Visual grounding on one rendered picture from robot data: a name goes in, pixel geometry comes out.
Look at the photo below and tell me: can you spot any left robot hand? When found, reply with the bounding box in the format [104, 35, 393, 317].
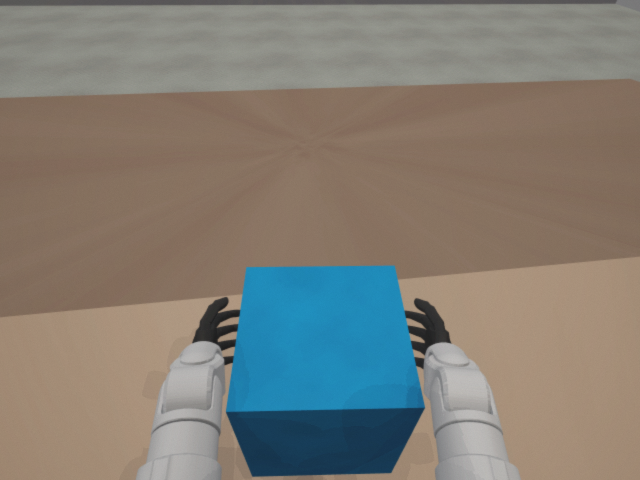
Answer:
[192, 297, 240, 365]

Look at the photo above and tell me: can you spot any robot right forearm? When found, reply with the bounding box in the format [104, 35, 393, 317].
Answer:
[424, 342, 521, 480]

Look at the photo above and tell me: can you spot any carton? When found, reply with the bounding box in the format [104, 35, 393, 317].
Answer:
[226, 266, 425, 477]

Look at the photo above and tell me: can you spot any right robot hand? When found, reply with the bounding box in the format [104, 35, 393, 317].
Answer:
[405, 298, 452, 369]

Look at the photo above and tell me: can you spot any robot left forearm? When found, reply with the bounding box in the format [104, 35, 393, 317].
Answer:
[136, 341, 226, 480]

